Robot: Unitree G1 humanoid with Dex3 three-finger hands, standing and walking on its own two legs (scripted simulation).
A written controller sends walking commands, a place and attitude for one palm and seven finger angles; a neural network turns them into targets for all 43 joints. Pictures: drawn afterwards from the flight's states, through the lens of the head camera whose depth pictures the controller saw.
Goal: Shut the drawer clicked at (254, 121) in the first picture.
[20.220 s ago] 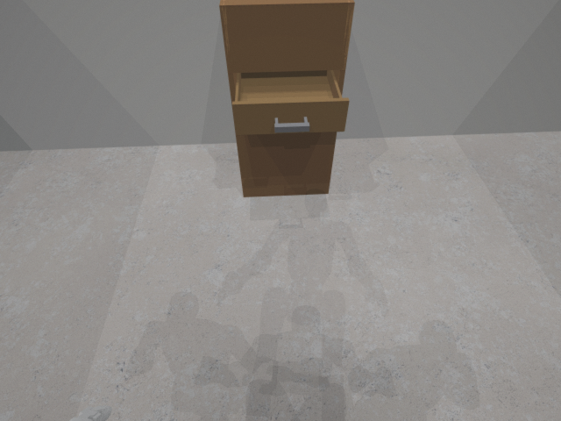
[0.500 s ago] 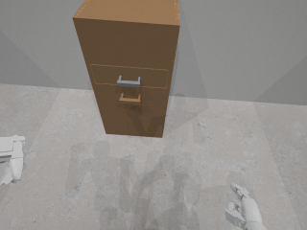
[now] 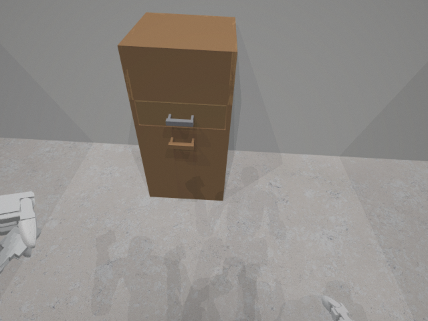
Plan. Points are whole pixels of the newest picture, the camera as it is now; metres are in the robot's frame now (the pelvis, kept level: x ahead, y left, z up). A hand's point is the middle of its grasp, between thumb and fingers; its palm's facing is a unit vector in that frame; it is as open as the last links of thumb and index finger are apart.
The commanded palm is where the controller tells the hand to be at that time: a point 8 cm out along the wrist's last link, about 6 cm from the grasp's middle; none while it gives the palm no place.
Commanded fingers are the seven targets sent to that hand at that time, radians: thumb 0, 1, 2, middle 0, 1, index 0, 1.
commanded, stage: stop stepping back and stand still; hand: left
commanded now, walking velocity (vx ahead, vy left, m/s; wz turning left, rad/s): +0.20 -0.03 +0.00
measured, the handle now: (180, 119) +0.95 +0.14 -0.17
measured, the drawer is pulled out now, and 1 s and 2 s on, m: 0.00 0.00 0.00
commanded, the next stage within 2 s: let the arm hang, fingers relaxed in 0.52 s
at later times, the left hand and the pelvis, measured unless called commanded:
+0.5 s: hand (2, 262) +0.16 +0.26 +0.18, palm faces +0.47 -0.75 -0.47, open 3.2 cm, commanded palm +0.10 +0.29 +0.19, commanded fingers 0.00 0.90 0.90 -1.40 -1.60 -1.40 -1.60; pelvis -0.01 +0.00 +0.00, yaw +3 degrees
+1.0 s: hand out of the picture +0.00 +0.22 -0.16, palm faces +0.08 -0.97 -0.23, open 3.5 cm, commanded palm none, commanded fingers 0.00 0.90 0.90 -0.60 -0.73 -0.60 -0.73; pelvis -0.01 +0.02 +0.01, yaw +4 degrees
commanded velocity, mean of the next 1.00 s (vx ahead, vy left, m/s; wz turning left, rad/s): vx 0.03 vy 0.01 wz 0.00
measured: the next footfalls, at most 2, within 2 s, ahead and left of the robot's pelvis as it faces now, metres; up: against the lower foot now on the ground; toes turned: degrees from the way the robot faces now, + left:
left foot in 0.30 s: +0.06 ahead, +0.13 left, +0.00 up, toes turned +5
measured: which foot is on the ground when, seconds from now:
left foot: down 0.00-0.06, up 0.08-0.28, down 0.30-1.00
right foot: down 0.00-1.00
